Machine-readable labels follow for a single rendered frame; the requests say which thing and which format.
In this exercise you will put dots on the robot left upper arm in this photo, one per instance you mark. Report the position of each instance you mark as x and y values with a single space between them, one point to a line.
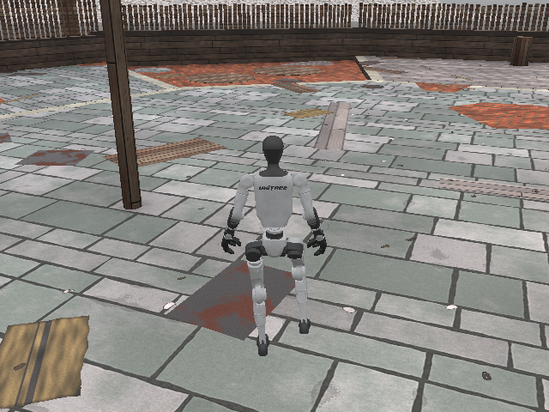
246 182

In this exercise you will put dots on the left robot shin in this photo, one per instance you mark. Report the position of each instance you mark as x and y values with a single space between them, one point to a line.
260 317

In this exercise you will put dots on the robot left hand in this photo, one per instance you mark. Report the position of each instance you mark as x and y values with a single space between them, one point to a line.
232 241

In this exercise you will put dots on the robot right upper arm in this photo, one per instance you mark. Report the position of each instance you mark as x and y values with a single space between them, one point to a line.
301 181

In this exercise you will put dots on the robot right forearm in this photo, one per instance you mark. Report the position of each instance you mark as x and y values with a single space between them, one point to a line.
316 227

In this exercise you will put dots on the robot left forearm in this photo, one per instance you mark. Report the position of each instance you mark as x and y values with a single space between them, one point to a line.
231 226

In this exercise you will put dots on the right robot thigh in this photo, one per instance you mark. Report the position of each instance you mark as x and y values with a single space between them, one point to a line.
295 251

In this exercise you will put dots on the robot right hand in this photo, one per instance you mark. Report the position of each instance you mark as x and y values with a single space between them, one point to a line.
314 243

